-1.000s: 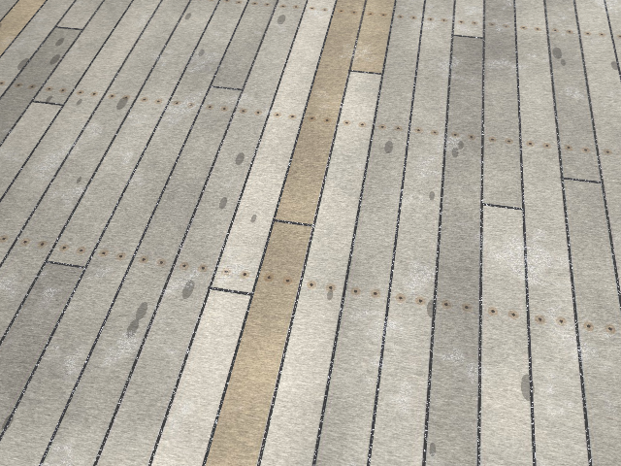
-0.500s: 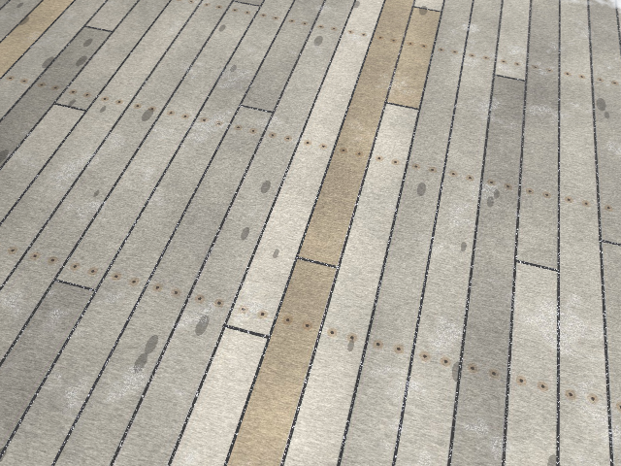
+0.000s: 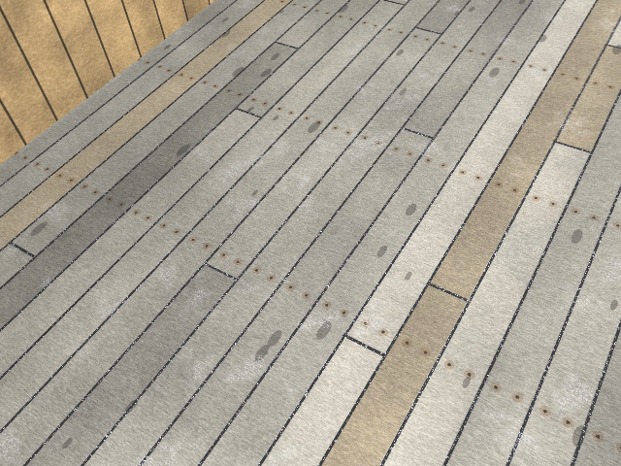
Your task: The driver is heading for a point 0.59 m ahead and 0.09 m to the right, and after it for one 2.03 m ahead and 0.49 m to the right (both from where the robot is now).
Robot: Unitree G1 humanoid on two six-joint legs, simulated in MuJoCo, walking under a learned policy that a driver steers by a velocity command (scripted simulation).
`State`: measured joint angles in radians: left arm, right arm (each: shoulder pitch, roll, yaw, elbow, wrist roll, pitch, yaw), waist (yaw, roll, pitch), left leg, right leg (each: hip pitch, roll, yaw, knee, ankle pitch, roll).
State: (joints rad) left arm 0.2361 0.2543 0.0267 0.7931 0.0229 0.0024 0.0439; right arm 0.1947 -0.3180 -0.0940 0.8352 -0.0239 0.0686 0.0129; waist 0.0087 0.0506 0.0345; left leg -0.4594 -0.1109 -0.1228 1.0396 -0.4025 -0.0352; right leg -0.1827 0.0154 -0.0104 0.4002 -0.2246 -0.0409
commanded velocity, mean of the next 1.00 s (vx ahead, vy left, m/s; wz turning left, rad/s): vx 0.31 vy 0.00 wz -0.14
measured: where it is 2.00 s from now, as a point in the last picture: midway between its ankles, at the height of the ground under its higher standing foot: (426, 303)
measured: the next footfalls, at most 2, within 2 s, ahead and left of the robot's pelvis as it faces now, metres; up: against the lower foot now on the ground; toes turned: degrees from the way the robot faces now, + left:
left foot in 0.18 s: +0.01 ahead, +0.12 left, +0.00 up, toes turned -2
right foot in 0.62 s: +0.19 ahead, -0.15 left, +0.00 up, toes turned -15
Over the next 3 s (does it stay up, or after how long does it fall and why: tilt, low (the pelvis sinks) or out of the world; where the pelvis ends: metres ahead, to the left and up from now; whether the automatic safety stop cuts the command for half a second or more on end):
stays up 1.11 -0.30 0.00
